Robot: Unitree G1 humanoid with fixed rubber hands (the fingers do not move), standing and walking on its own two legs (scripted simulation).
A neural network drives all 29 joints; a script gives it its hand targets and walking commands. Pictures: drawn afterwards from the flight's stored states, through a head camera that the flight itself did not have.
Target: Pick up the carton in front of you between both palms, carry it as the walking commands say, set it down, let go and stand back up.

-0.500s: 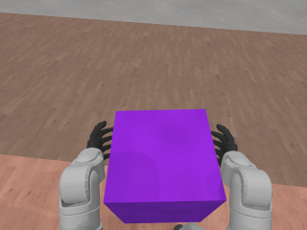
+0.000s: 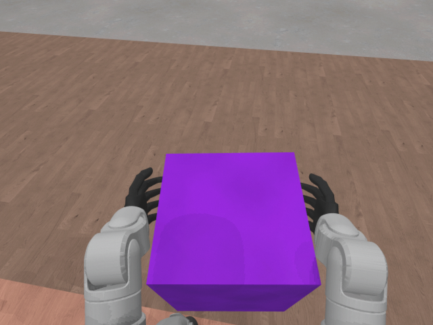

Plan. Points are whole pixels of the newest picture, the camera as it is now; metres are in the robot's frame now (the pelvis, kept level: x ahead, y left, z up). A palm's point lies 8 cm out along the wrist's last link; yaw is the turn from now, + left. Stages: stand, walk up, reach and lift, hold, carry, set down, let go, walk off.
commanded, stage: carry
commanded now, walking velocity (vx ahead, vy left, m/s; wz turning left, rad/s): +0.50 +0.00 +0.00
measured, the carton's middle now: (230, 239) +0.26 +0.00 +0.02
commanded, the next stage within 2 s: none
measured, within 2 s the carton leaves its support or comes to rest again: neither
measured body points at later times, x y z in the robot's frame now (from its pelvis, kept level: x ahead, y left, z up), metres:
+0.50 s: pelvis +0.32 +0.02 -0.01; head +0.37 +0.02 +0.43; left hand +0.71 +0.17 +0.11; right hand +0.70 -0.13 +0.10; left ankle +0.19 +0.10 -0.74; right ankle +0.47 -0.08 -0.73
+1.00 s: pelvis +0.69 +0.00 -0.06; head +0.74 +0.00 +0.39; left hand +1.06 +0.16 +0.06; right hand +1.06 -0.14 +0.06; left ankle +0.80 +0.05 -0.78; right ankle +0.50 -0.05 -0.74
